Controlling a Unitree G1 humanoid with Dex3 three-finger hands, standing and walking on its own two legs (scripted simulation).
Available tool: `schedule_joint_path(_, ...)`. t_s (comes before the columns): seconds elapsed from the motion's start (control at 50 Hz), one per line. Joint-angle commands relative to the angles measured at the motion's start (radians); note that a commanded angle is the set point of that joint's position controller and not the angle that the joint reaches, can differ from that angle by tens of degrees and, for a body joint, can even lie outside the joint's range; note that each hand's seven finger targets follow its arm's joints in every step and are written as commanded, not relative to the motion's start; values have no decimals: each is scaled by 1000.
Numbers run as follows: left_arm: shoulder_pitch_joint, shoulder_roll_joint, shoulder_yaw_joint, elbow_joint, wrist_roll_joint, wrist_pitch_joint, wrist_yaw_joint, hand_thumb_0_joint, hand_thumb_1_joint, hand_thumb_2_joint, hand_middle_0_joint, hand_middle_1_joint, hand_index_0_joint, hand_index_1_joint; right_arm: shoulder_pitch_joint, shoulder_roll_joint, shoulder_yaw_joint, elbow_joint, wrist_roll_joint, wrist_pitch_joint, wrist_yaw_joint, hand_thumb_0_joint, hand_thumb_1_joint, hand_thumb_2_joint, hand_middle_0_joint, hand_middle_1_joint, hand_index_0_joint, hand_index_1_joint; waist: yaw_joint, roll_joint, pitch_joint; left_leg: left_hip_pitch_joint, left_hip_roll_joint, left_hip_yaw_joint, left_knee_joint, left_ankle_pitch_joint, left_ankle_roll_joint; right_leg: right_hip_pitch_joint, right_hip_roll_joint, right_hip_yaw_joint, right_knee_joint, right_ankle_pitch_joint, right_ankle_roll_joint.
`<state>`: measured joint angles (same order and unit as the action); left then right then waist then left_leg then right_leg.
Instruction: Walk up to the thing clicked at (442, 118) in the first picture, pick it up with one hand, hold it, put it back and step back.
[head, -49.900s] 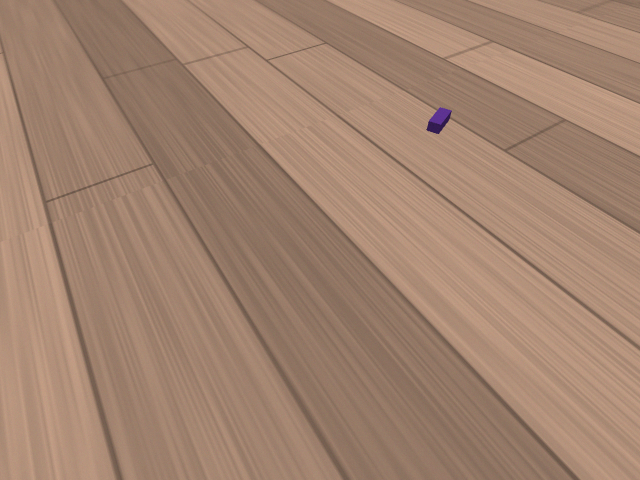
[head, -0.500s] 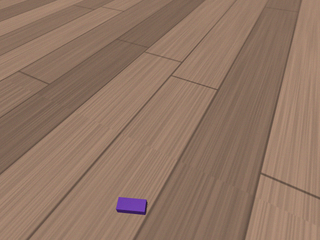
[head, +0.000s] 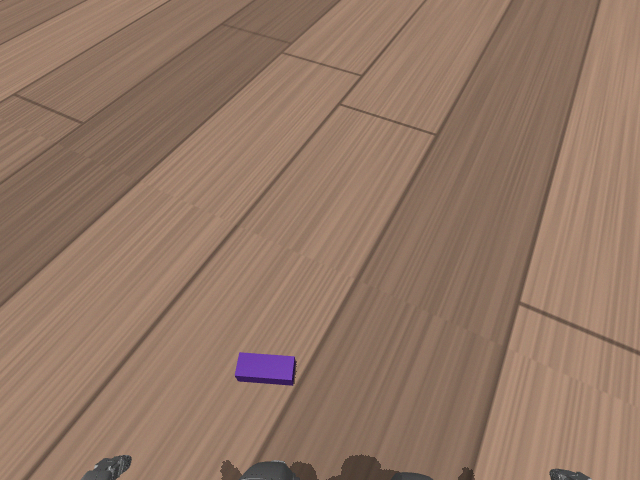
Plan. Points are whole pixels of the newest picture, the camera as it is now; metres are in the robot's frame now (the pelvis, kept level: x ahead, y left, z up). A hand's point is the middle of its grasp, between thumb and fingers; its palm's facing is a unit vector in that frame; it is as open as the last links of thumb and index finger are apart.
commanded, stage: step back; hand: left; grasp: from above
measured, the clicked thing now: (266, 368) +0.47 +0.19 -0.74
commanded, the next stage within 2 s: none
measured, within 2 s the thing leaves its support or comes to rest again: neither
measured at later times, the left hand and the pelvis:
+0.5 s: hand out of the picture +0.03 +0.28 -0.16, palm faces -0.10 -0.91 -0.40, open 7.4 cm; pelvis -0.09 +0.02 -0.02, yaw -5 degrees
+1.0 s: hand out of the picture -0.10 +0.30 -0.15, palm faces -0.02 -0.92 -0.39, open 7.4 cm; pelvis -0.22 +0.03 +0.00, yaw -2 degrees
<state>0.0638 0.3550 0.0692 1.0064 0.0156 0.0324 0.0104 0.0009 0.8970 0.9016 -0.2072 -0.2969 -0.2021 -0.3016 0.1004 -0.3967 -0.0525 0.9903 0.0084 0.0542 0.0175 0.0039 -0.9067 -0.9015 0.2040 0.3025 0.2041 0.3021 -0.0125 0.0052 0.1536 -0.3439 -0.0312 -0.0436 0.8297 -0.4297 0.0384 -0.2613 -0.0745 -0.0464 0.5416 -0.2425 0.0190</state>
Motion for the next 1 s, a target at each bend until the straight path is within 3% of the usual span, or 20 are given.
schedule_joint_path(0.0,-116,257,51,-157,4,-11,22,0,900,900,-200,-300,-200,-300,153,-160,-49,-47,-21,-18,-11,0,-900,-900,200,300,200,300,-47,-152,-179,92,42,14,-280,202,10,11,-176,122,56,312,-148)
schedule_joint_path(0.02,-81,213,43,-163,-7,2,18,0,900,900,-200,-300,-200,-300,126,-189,-58,-56,-41,-24,-12,0,-900,-900,200,300,200,300,-24,21,-148,88,104,-85,-405,448,11,-31,-66,67,190,160,-100)
schedule_joint_path(0.04,-41,152,36,-179,-20,12,21,0,900,900,-200,-300,-200,-300,99,-270,-75,-88,-64,-34,-16,0,-900,-900,200,300,200,300,-1,241,-132,150,288,-371,-473,712,73,-206,123,64,376,-248,-57)
schedule_joint_path(0.06,-15,176,43,-166,-15,22,31,0,900,900,-200,-300,-200,-300,102,-308,-84,-99,-51,-40,-18,0,-900,-900,200,300,200,300,-5,154,-191,165,326,-370,-418,876,141,-184,164,195,502,-420,-59)
schedule_joint_path(0.08,-4,174,40,-162,-13,22,39,0,900,900,-200,-300,-200,-300,72,-328,-87,-123,-43,-43,-22,0,-900,-900,200,300,200,300,-18,198,-250,198,365,-427,-419,877,181,-205,188,254,586,-444,-61)
schedule_joint_path(0.14,48,206,41,-147,-24,18,44,0,900,900,-200,-300,-200,-300,-22,-232,-65,-159,-49,-45,-46,0,-900,-900,200,300,200,300,40,155,-228,221,269,-236,-358,772,161,-263,165,265,691,-296,-51)
schedule_joint_path(0.34,71,201,59,-202,-4,-9,19,0,900,900,-200,-300,-200,-300,75,-228,-67,-205,-31,-43,-55,0,-900,-900,200,300,200,300,-29,115,-232,318,307,-211,-307,717,217,-160,98,127,321,-263,-5)
schedule_joint_path(0.42,197,186,66,-156,7,-20,8,0,900,900,-200,-300,-200,-300,0,-236,-62,-220,-18,-29,-45,0,-900,-900,200,300,200,300,31,107,-248,116,239,-138,-248,480,124,95,99,47,-57,2,-52)
schedule_joint_path(0.44,211,216,72,-163,17,-26,9,0,900,900,-200,-300,-200,-300,8,-217,-54,-222,-10,-27,-42,0,-900,-900,200,300,200,300,34,60,-242,10,204,-119,-220,368,72,154,47,135,-74,59,-81)
schedule_joint_path(0.46,194,291,89,-179,20,-29,7,0,900,900,-200,-300,-200,-300,-13,-177,-44,-235,-1,-27,-37,0,-900,-900,200,300,200,300,31,-134,-203,-136,65,-37,-63,157,2,140,-127,403,-132,115,-176)
schedule_joint_path(0.48,143,365,103,-207,13,-29,6,0,900,900,-200,-300,-200,-300,-51,-162,-47,-231,-2,-21,-47,0,-900,-900,200,300,200,300,69,-289,-151,-148,-65,-5,188,-175,-30,-9,-320,609,-212,214,-340)
schedule_joint_path(0.5,94,351,102,-243,21,-35,9,0,900,900,-200,-300,-200,-300,-25,-185,-55,-214,-12,-16,-51,0,-900,-900,200,300,200,300,53,-229,-112,-127,-58,-117,353,-198,-41,-86,-342,631,-212,266,-358)
schedule_joint_path(0.56,10,259,81,-271,12,-35,23,0,900,900,-200,-300,-200,-300,66,-172,-41,-177,5,-26,-50,0,-900,-900,200,300,200,300,-5,-129,-134,-158,-107,-132,411,-77,-41,23,-169,316,-101,478,-250)
schedule_joint_path(0.7,85,252,72,-301,17,-17,33,0,900,900,-200,-300,-200,-300,83,-164,-39,-201,-17,-36,-47,0,-900,-900,200,300,200,300,45,-194,-196,-82,4,-27,-53,-80,-44,198,-182,286,-21,480,-236)
schedule_joint_path(0.76,48,259,64,-315,0,-1,19,0,900,900,-200,-300,-200,-300,172,-156,-53,-163,-31,-50,-38,0,-900,-900,200,300,200,300,-6,-141,-230,119,-6,57,-412,236,-23,104,-117,220,94,355,-162)
schedule_joint_path(0.78,78,226,54,-319,-3,5,15,0,900,900,-200,-300,-200,-300,150,-197,-65,-177,-45,-57,-38,0,-900,-900,200,300,200,300,7,-55,-231,183,93,-106,-433,306,11,-21,-59,207,155,200,-109)
schedule_joint_path(0.8,99,187,45,-319,-10,6,13,0,900,900,-200,-300,-200,-300,121,-291,-87,-197,-56,-58,-34,0,-900,-900,200,300,200,300,11,155,-213,237,302,-386,-469,404,106,-215,107,135,315,-130,-55)
schedule_joint_path(0.82,21,222,66,-323,-6,6,29,0,900,900,-200,-300,-200,-300,104,-366,-96,-208,-44,-56,-28,0,-900,-900,200,300,200,300,-48,236,-193,72,435,-504,-504,508,257,-184,175,173,511,-437,-38)
schedule_joint_path(0.9,139,222,73,-258,-14,6,25,0,900,900,-200,-300,-200,-300,-28,-238,-60,-232,-44,-59,-44,0,-900,-900,200,300,200,300,49,132,-145,93,306,-236,-420,556,199,-242,173,235,753,-276,-40)
schedule_joint_path(0.98,128,210,72,-267,-1,-3,12,0,900,900,-200,-300,-200,-300,42,-220,-62,-238,-41,-55,-51,0,-900,-900,200,300,200,300,-7,120,-177,227,301,-207,-357,597,239,-245,138,188,586,-293,10)
